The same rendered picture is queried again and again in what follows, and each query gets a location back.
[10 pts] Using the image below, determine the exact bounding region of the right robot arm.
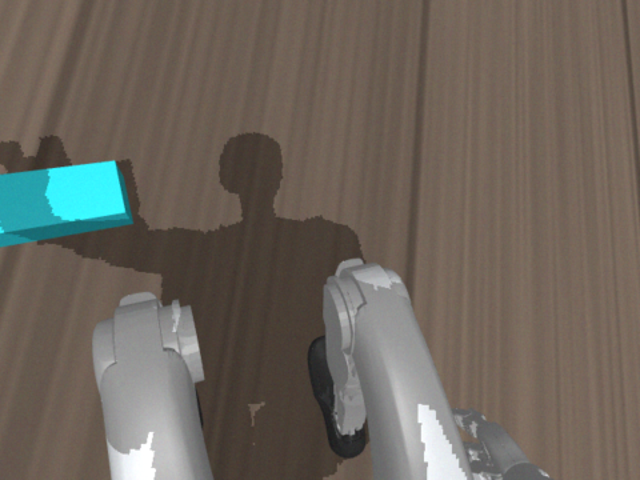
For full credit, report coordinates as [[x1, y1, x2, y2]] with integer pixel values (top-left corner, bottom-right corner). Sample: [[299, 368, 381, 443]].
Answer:
[[502, 463, 554, 480]]

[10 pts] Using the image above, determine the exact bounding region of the right robot foot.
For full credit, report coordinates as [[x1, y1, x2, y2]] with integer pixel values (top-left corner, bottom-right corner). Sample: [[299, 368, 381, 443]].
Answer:
[[308, 336, 366, 459]]

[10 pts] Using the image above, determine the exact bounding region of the carton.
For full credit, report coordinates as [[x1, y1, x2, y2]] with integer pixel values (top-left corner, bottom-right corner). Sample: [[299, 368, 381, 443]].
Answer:
[[0, 161, 133, 247]]

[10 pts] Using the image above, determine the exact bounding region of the right robot hand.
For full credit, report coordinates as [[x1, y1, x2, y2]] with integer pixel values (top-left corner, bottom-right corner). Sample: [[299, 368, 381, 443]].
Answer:
[[451, 408, 530, 480]]

